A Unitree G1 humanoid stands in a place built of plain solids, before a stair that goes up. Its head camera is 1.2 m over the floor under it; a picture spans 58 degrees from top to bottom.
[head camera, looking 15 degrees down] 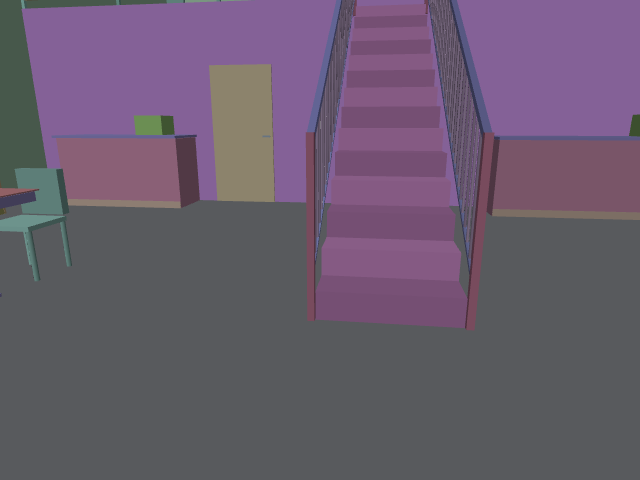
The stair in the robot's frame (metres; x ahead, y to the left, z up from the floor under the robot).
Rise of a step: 0.19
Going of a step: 0.30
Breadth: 0.92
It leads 7 degrees to the right of straight ahead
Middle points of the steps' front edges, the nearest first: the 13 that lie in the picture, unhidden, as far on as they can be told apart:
2.46 -0.43 0.19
2.76 -0.47 0.39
3.06 -0.50 0.58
3.35 -0.54 0.78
3.65 -0.58 0.97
3.95 -0.62 1.16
4.24 -0.66 1.36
4.54 -0.70 1.55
4.84 -0.74 1.75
5.13 -0.78 1.94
5.43 -0.81 2.13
5.73 -0.85 2.33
6.02 -0.89 2.52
